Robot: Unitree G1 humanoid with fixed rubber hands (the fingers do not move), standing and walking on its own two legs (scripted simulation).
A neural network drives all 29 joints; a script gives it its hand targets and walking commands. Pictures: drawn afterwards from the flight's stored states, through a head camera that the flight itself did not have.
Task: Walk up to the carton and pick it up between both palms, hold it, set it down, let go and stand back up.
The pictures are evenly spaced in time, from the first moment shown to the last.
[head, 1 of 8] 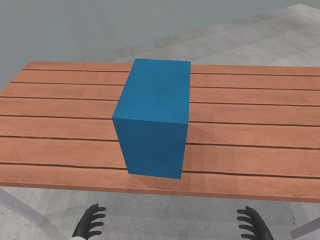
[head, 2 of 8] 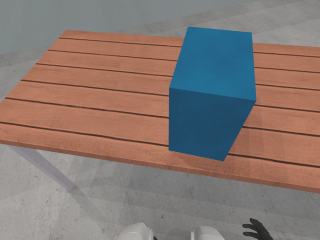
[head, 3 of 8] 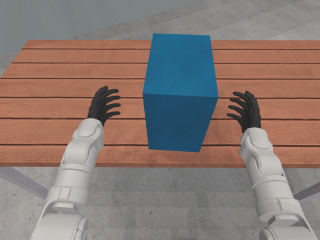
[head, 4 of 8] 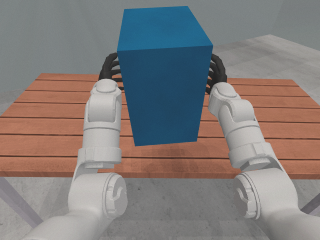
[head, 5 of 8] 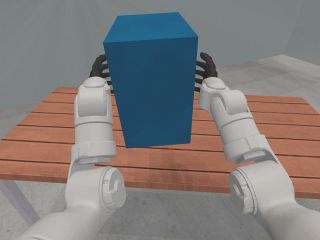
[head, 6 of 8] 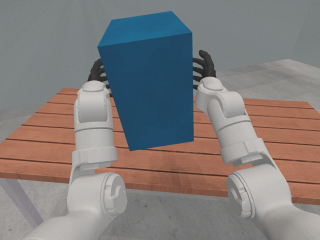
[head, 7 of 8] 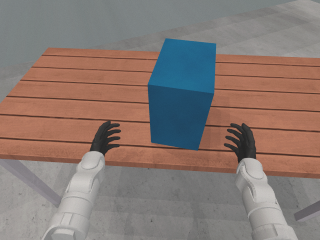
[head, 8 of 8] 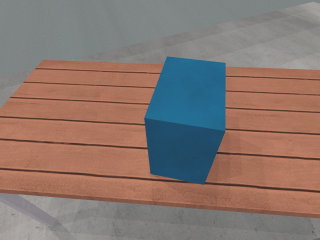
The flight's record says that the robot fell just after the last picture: no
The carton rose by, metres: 0.28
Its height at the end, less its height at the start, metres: +0.00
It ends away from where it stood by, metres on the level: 0.03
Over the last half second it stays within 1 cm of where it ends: yes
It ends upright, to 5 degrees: yes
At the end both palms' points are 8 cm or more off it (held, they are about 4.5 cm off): yes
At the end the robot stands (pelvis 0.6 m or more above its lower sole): yes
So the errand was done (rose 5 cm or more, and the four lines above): yes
